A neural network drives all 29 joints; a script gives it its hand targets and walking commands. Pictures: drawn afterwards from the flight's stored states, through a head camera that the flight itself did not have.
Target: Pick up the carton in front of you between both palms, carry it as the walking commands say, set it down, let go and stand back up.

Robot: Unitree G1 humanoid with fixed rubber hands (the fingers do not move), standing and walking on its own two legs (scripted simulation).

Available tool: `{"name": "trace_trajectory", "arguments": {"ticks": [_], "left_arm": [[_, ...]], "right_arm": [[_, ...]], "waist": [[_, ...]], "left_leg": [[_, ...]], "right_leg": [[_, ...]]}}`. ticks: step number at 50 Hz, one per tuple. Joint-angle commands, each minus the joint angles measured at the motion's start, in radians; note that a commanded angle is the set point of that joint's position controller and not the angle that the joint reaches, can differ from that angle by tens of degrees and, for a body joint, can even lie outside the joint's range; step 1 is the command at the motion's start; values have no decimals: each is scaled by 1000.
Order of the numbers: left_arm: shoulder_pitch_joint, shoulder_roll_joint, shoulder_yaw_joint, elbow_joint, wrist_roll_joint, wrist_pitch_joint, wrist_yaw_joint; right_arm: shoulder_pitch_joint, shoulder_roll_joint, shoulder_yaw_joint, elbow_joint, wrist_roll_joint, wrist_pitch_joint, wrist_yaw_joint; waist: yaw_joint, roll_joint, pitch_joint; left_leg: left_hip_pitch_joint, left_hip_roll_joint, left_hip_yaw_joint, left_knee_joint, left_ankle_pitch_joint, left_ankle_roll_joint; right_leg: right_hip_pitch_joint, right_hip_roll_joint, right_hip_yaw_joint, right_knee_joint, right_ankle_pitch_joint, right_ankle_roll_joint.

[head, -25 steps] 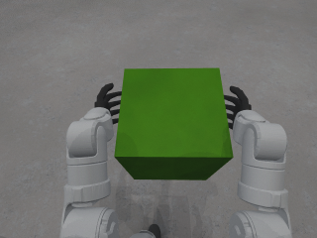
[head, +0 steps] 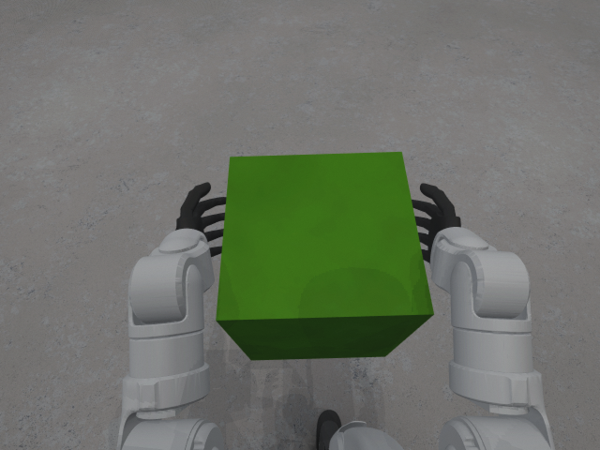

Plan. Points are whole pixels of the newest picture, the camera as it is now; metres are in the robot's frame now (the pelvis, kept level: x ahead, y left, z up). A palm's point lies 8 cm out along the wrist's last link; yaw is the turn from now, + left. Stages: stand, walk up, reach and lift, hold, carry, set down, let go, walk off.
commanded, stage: carry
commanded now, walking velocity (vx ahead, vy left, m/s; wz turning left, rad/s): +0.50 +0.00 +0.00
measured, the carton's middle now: (317, 269) +0.36 -0.02 +0.01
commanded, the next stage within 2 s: none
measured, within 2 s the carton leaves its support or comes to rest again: neither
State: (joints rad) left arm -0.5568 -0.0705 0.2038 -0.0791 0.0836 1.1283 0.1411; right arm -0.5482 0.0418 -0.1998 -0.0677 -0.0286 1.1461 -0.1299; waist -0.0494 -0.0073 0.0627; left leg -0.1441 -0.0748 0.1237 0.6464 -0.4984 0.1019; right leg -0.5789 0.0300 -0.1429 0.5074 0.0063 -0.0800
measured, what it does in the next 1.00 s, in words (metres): walks ahead: left foot, then right foot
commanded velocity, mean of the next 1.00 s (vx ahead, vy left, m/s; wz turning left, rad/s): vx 0.50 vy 0.00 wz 0.00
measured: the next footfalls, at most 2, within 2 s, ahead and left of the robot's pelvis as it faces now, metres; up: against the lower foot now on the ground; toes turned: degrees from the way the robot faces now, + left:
left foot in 0.46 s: +0.43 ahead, +0.13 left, +0.00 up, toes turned +7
right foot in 0.92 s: +0.73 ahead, -0.07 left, +0.00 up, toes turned -11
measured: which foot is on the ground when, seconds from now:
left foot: down 0.00-0.02, up 0.04-0.44, down 0.46-0.94, up 0.96-1.00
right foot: down 0.00-0.48, up 0.50-0.90, down 0.92-1.00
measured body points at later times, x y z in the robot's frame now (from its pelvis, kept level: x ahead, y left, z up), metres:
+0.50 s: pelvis +0.31 +0.04 +0.01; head +0.31 +0.05 +0.46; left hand +0.66 +0.20 +0.11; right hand +0.65 -0.11 +0.11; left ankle +0.40 +0.12 -0.71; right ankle +0.16 -0.06 -0.69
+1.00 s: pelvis +0.62 +0.01 +0.01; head +0.59 +0.01 +0.46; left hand +0.90 +0.16 +0.11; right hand +0.90 -0.14 +0.10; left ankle +0.45 +0.12 -0.64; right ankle +0.69 -0.07 -0.71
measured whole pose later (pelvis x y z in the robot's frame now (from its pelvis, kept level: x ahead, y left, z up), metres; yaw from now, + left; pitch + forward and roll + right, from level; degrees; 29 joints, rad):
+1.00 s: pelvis +0.62 +0.01 +0.01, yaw +1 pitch +4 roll -1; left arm -0.20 -0.14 0.10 -0.27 0.13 1.23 0.09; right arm -0.18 0.13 -0.13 -0.31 -0.12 1.26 -0.09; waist 0.01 0.03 -0.15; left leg -0.26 0.06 0.07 1.02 -0.45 0.00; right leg -0.42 -0.03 -0.23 0.52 -0.17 -0.09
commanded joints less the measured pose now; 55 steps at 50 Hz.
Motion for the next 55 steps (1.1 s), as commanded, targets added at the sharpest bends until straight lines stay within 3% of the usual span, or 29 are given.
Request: {"name": "trace_trajectory", "arguments": {"ticks": [1,2,3,4,5,7,11,15,19,21,22,23,24,25,26,28,30,34,37,42,44,45,46,47,48,49,51,53,55], "left_arm": [[-637,-937,-737,-77,-399,-6,-218],[-602,-902,-714,-33,-397,0,-221],[-555,-927,-718,8,-411,12,-230],[-595,-948,-727,-12,-429,15,-241],[-639,-972,-747,-43,-450,22,-249],[-760,-1022,-769,-80,-509,27,-265],[-821,-1032,-763,-89,-555,43,-279],[-722,-1031,-713,7,-526,62,-296],[-616,-1050,-683,59,-477,75,-309],[-550,-1061,-676,64,-452,81,-310],[-514,-1065,-675,59,-439,83,-311],[-487,-1061,-676,50,-424,86,-311],[-485,-1088,-679,30,-426,96,-315],[-466,-1093,-685,13,-416,97,-319],[-463,-1111,-705,-12,-419,90,-319],[-428,-1136,-732,-93,-418,72,-313],[-369,-1142,-764,-173,-406,54,-297],[-192,-1080,-815,-317,-355,29,-263],[-103,-1047,-827,-378,-356,42,-257],[-48,-941,-818,-366,-369,94,-276],[-40,-916,-805,-333,-371,112,-287],[-38,-908,-796,-311,-369,119,-293],[-23,-895,-784,-288,-368,126,-296],[-37,-874,-765,-254,-353,124,-300],[-32,-899,-765,-228,-357,122,-302],[-47,-924,-769,-236,-367,121,-305],[-98,-994,-790,-250,-388,110,-314],[-146,-1033,-809,-271,-407,95,-323],[-162,-1033,-820,-293,-427,86,-329]], "right_arm": [[-785,998,792,-143,454,-25,251],[-719,995,768,-94,443,-7,248],[-692,972,749,-77,417,-1,240],[-712,975,733,-72,401,1,236],[-715,981,718,-74,386,4,231],[-750,982,696,-90,364,3,218],[-738,972,672,-79,319,8,186],[-671,970,659,-30,281,23,177],[-622,1009,671,-20,285,46,198],[-578,1037,677,-20,297,58,218],[-548,1047,678,-18,304,62,230],[-507,1060,678,-17,309,66,243],[-496,1040,668,-21,293,63,249],[-458,1065,677,-14,297,59,256],[-453,1088,694,-61,313,56,263],[-456,1138,741,-169,347,46,275],[-438,1150,781,-266,375,36,282],[-260,1119,819,-367,391,28,304],[-156,1046,813,-409,386,39,307],[-77,940,791,-394,343,77,299],[-76,912,783,-372,329,93,295],[-74,898,782,-360,322,101,293],[-91,878,778,-351,315,108,293],[-129,889,789,-358,328,121,293],[-146,900,793,-343,330,125,296],[-146,930,794,-311,332,121,300],[-162,987,800,-297,336,103,303],[-178,1035,812,-302,335,83,300],[-179,1054,818,-314,330,67,291]], "waist": [[95,-69,-725],[142,-283,-847],[142,-190,-846],[146,-140,-761],[129,-51,-683],[108,-11,-625],[110,-73,-585],[116,-131,-536],[112,-155,-462],[71,-143,-481],[55,-116,-517],[33,-60,-569],[31,176,-658],[25,269,-609],[28,215,-569],[30,70,-519],[33,91,-513],[33,143,-514],[29,163,-464],[23,167,-371],[40,150,-379],[49,117,-420],[72,47,-477],[82,-194,-539],[80,-262,-495],[73,-205,-472],[66,-43,-434],[61,-58,-412],[62,-99,-398]], "left_leg": [[-145,121,-46,387,410,-50],[-496,-25,-104,766,-85,-117],[-592,23,-174,854,-53,-88],[-646,51,-176,815,-4,-69],[-654,68,-158,732,37,-70],[-589,99,-147,594,99,-79],[-540,101,-85,343,102,-98],[-498,91,-29,107,283,-108],[-387,60,33,-136,430,-107],[-189,40,89,-272,500,-94],[-3,53,92,-284,505,-80],[202,178,-63,-261,437,-54],[440,444,-481,-252,455,86],[490,481,-642,-330,478,161],[455,479,-582,-332,497,154],[335,435,-425,-349,586,92],[265,395,-304,-394,574,48],[303,348,-187,-406,647,53],[307,324,-125,-405,731,41],[303,296,-39,-354,862,4],[240,277,26,-216,959,-30],[129,245,72,-87,917,-58],[-47,220,77,106,663,-88],[-343,106,54,398,379,-129],[-539,57,-36,556,21,-118],[-579,115,-104,636,12,-91],[-547,192,-131,561,124,-79],[-460,202,-100,402,199,-93],[-430,192,-62,278,234,-109]], "right_leg": [[840,-242,259,62,568,-69],[1126,-436,667,42,417,-309],[1115,-417,699,-11,234,-310],[1041,-364,613,-36,217,-260],[958,-344,538,-57,266,-209],[814,-313,455,-103,213,-152],[732,-288,343,-148,244,-136],[710,-251,233,-146,340,-95],[692,-218,133,-132,395,-46],[646,-202,63,-19,458,-2],[550,-183,25,83,412,31],[392,-169,15,240,163,64],[117,-76,21,503,-162,105],[-106,-2,76,628,-502,107],[-174,-49,127,710,-509,84],[-146,-114,145,634,-409,76],[-65,-122,122,484,-360,91],[-58,-94,57,297,-287,114],[-47,-85,14,161,-179,110],[36,-53,-55,-15,-63,79],[226,-12,-119,-102,-40,63],[419,-4,-132,-95,-82,52],[628,-129,38,-93,-171,33],[828,-394,505,-173,-270,-110],[844,-457,671,-261,-189,-174],[798,-449,587,-254,-127,-167],[647,-397,415,-273,-124,-100],[525,-351,275,-328,-227,-48],[487,-328,205,-370,-283,-51]]}}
